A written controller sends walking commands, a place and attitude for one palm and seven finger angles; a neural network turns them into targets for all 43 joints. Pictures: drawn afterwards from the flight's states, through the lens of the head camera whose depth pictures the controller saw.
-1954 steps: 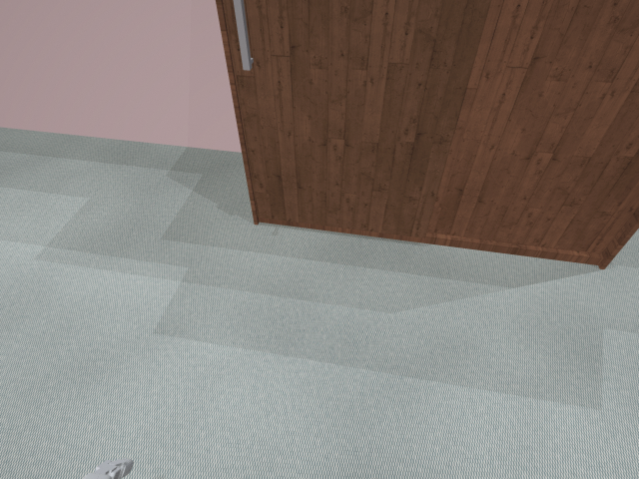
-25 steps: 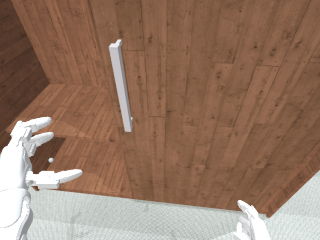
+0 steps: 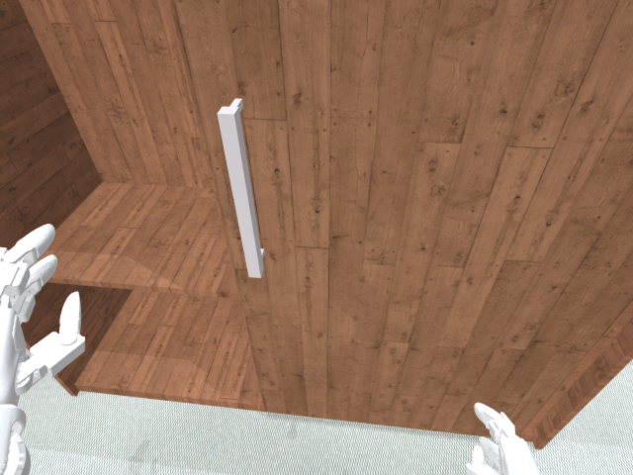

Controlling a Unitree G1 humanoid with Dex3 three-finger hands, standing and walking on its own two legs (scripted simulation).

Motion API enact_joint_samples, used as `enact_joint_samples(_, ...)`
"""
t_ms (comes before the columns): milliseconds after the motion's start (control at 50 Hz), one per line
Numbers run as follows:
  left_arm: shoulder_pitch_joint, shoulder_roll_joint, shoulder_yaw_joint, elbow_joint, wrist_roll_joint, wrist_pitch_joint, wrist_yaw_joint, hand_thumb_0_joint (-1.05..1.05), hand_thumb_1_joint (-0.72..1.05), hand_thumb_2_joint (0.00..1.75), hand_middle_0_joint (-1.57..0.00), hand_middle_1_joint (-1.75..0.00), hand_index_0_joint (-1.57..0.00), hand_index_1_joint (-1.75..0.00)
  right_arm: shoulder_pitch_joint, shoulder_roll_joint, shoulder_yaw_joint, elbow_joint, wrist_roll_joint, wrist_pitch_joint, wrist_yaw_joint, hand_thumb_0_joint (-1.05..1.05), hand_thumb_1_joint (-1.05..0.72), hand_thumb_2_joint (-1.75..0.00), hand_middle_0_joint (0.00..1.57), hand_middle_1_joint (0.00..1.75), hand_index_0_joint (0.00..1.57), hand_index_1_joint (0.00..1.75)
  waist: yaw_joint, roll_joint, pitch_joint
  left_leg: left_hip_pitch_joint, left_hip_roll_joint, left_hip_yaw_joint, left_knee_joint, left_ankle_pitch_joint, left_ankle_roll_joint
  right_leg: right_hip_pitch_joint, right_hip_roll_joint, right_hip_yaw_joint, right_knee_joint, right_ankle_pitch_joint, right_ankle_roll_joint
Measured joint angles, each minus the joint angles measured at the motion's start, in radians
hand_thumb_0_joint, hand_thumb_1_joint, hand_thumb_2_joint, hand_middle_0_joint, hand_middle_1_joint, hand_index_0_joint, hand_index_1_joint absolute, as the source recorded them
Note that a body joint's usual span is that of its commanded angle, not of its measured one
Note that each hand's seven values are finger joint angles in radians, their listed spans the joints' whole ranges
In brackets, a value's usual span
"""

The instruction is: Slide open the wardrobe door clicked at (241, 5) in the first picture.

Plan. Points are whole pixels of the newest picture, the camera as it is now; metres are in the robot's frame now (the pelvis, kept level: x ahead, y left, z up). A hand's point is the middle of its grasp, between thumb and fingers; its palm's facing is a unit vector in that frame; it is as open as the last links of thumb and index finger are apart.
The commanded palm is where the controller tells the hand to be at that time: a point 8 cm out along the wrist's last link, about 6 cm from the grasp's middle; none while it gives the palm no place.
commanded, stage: draw the hand back to the body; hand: left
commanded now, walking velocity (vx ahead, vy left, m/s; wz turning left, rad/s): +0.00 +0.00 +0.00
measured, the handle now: (247, 198) +0.47 +0.19 +0.12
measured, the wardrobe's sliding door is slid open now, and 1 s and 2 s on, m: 0.65 0.65 0.65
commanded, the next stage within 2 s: step back with the hand held close in 0.30 s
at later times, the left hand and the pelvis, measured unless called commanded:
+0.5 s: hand (67, 343) +0.16 +0.26 +0.17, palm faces +0.50 -0.78 -0.36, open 7.4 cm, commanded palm +0.12 +0.29 +0.17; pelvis -0.02 -0.01 +0.00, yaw +0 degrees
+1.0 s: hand (20, 387) +0.12 +0.29 +0.16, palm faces +0.47 -0.76 -0.45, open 7.4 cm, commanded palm +0.07 +0.32 +0.17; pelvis -0.07 +0.02 -0.02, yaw -1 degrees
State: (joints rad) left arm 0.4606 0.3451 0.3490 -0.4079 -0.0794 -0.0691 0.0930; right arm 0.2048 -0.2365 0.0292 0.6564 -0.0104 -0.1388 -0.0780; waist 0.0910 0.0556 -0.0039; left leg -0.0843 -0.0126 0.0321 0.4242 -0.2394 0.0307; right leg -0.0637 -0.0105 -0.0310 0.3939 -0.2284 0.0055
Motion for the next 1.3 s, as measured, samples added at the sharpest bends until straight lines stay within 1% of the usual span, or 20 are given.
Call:
enact_joint_samples(80,-0.010,-0.005,0.004,0.014,-0.002,0.000,0.003,0.01,0.81,0.86,-0.21,-0.35,-0.21,-0.35,-0.007,0.002,-0.001,0.001,0.003,0.008,-0.003,0.01,-0.90,-0.90,0.20,0.30,0.20,0.30,0.003,0.001,0.005,-0.001,0.001,-0.004,-0.003,0.006,-0.002,-0.001,0.001,-0.004,0.000,0.003,-0.003)
enact_joint_samples(160,-0.019,-0.014,-0.003,0.032,-0.003,0.005,0.005,0.01,0.85,0.88,-0.21,-0.32,-0.21,-0.32,-0.011,0.006,0.001,0.002,0.002,0.010,-0.006,0.01,-0.90,-0.90,0.20,0.30,0.20,0.30,0.002,0.000,0.012,-0.001,0.004,-0.005,-0.006,0.013,-0.005,-0.002,0.004,-0.005,-0.002,0.009,-0.006)
enact_joint_samples(300,-0.011,-0.013,-0.015,0.021,-0.001,-0.001,0.006,0.02,0.88,0.89,-0.21,-0.30,-0.21,-0.30,-0.003,0.012,0.002,0.011,-0.001,0.001,-0.009,0.01,-0.90,-0.90,0.20,0.30,0.20,0.30,-0.003,0.000,0.010,0.006,0.011,-0.006,-0.008,0.019,-0.010,0.007,0.011,-0.006,-0.011,0.018,-0.011)
enact_joint_samples(440,-0.022,-0.006,-0.003,0.035,-0.005,-0.017,0.005,0.02,0.89,0.90,-0.21,-0.30,-0.21,-0.30,-0.004,0.011,0.000,0.018,0.002,0.000,-0.010,0.01,-0.90,-0.90,0.20,0.30,0.20,0.30,-0.007,0.006,0.018,0.011,0.014,-0.007,-0.015,0.028,-0.012,0.013,0.014,-0.007,-0.017,0.027,-0.014)
enact_joint_samples(460,-0.026,-0.004,0.003,0.040,-0.001,-0.021,0.004,0.02,0.89,0.90,-0.21,-0.30,-0.21,-0.30,-0.003,0.009,0.001,0.012,0.005,0.007,-0.008,0.01,-0.90,-0.90,0.20,0.30,0.20,0.30,-0.009,0.009,0.013,-0.002,0.017,-0.009,-0.008,0.028,-0.012,0.006,0.017,-0.009,-0.021,0.031,-0.014)
enact_joint_samples(540,-0.025,-0.001,0.033,0.045,0.018,-0.065,0.016,0.02,0.89,0.90,-0.21,-0.30,-0.21,-0.30,-0.013,-0.003,-0.002,-0.010,0.005,0.038,0.001,0.01,-0.90,-0.90,0.20,0.30,0.20,0.30,-0.031,0.015,-0.008,-0.087,0.030,-0.016,0.035,0.021,-0.009,-0.053,0.030,-0.015,-0.034,0.054,-0.013)
enact_joint_samples(640,0.021,0.002,0.016,0.006,0.028,-0.087,0.019,0.02,0.89,0.90,-0.21,-0.30,-0.21,-0.30,-0.020,-0.016,-0.020,-0.045,0.008,0.069,-0.001,0.01,-0.90,-0.90,0.20,0.30,0.20,0.30,-0.055,-0.001,-0.001,-0.143,0.018,0.002,0.039,0.034,0.003,-0.124,0.016,0.001,-0.009,0.062,0.000)
enact_joint_samples(720,0.066,0.034,0.020,-0.038,0.029,-0.093,0.018,0.02,0.89,0.90,-0.21,-0.30,-0.21,-0.30,-0.013,-0.014,-0.031,-0.072,0.012,0.090,-0.009,0.01,-0.90,-0.90,0.20,0.30,0.20,0.30,-0.069,-0.022,0.006,-0.166,0.002,0.018,0.041,0.042,0.016,-0.164,-0.001,0.016,0.026,0.057,0.013)
enact_joint_samples(800,0.078,0.077,0.057,-0.071,0.030,-0.108,0.022,0.02,0.89,0.90,-0.21,-0.30,-0.22,-0.30,-0.004,-0.003,-0.032,-0.092,0.015,0.100,-0.013,0.01,-0.90,-0.90,0.20,0.30,0.20,0.30,-0.071,-0.046,0.010,-0.186,-0.009,0.028,0.057,0.046,0.025,-0.196,-0.012,0.026,0.063,0.052,0.021)
enact_joint_samples(860,0.066,0.087,0.083,-0.074,0.035,-0.123,0.028,0.02,0.89,0.90,-0.21,-0.30,-0.22,-0.30,0.000,0.004,-0.029,-0.101,0.017,0.094,-0.013,0.01,-0.90,-0.90,0.20,0.30,0.20,0.30,-0.069,-0.055,0.011,-0.207,-0.013,0.032,0.079,0.047,0.031,-0.221,-0.017,0.030,0.094,0.049,0.025)
enact_joint_samples(940,0.043,0.066,0.094,-0.055,0.049,-0.141,0.034,0.02,0.89,0.90,-0.21,-0.30,-0.21,-0.30,0.003,0.008,-0.023,-0.106,0.018,0.076,-0.009,0.01,-0.90,-0.90,0.20,0.30,0.20,0.30,-0.068,-0.054,0.009,-0.242,-0.015,0.030,0.123,0.043,0.037,-0.254,-0.020,0.027,0.138,0.045,0.027)
enact_joint_samples(1020,0.031,0.034,0.085,-0.042,0.065,-0.153,0.036,0.01,0.89,0.90,-0.21,-0.30,-0.21,-0.30,0.012,0.012,-0.019,-0.103,0.017,0.059,-0.005,0.01,-0.90,-0.90,0.20,0.30,0.20,0.30,-0.065,-0.048,0.008,-0.281,-0.008,0.021,0.174,0.028,0.040,-0.281,-0.015,0.017,0.167,0.046,0.024)
enact_joint_samples(1080,0.025,0.018,0.072,-0.049,0.073,-0.162,0.038,0.02,0.89,0.90,-0.21,-0.30,-0.21,-0.30,0.021,0.014,-0.018,-0.093,0.011,0.049,-0.002,0.01,-0.90,-0.90,0.20,0.30,0.21,0.30,-0.063,-0.051,0.008,-0.314,-0.004,0.012,0.212,-0.022,0.039,-0.296,-0.010,0.009,0.167,0.054,0.017)
enact_joint_samples(1160,0.023,0.021,0.062,-0.085,0.068,-0.181,0.050,0.02,0.89,0.90,-0.21,-0.30,-0.21,-0.30,0.028,0.011,-0.017,-0.074,0.003,0.036,0.003,0.01,-0.90,-0.90,0.20,0.30,0.21,0.30,-0.066,-0.069,0.017,-0.353,-0.006,0.000,0.241,-0.063,0.026,-0.318,-0.009,0.002,0.160,0.078,0.011)
enact_joint_samples(1200,0.021,0.034,0.064,-0.106,0.064,-0.190,0.057,0.02,0.89,0.90,-0.21,-0.30,-0.21,-0.30,0.028,0.008,-0.017,-0.066,0.003,0.033,0.001,0.01,-0.90,-0.90,0.20,0.30,0.21,0.30,-0.072,-0.076,0.027,-0.365,-0.007,-0.002,0.245,-0.041,0.026,-0.329,-0.010,0.000,0.165,0.081,0.013)
enact_joint_samples(1240,0.021,0.047,0.072,-0.117,0.063,-0.198,0.060,0.02,0.89,0.90,-0.21,-0.30,-0.21,-0.30,0.030,0.006,-0.019,-0.062,0.003,0.028,-0.004,0.01,-0.90,-0.90,0.20,0.30,0.21,0.30,-0.080,-0.074,0.036,-0.370,-0.002,-0.005,0.235,0.009,0.038,-0.341,-0.002,0.000,0.187,0.029,0.014)
enact_joint_samples(1260,0.019,0.054,0.079,-0.118,0.067,-0.200,0.059,0.02,0.89,0.90,-0.21,-0.30,-0.21,-0.30,0.032,0.007,-0.021,-0.063,0.002,0.023,-0.008,0.01,-0.90,-0.90,0.20,0.30,0.21,0.30,-0.087,-0.065,0.040,-0.371,0.004,-0.010,0.226,0.041,0.045,-0.351,0.012,0.008,0.226,-0.013,0.015)
enact_joint_samples(1300,0.008,0.072,0.094,-0.113,0.074,-0.201,0.054,0.02,0.89,0.90,-0.21,-0.30,-0.21,-0.30,0.044,0.015,-0.031,-0.062,-0.003,0.013,-0.011,0.01,-0.90,-0.90,0.20,0.30,0.21,0.30,-0.102,-0.042,0.042,-0.372,0.014,-0.031,0.200,0.109,0.053,-0.352,0.047,0.021,0.355,-0.080,0.012)
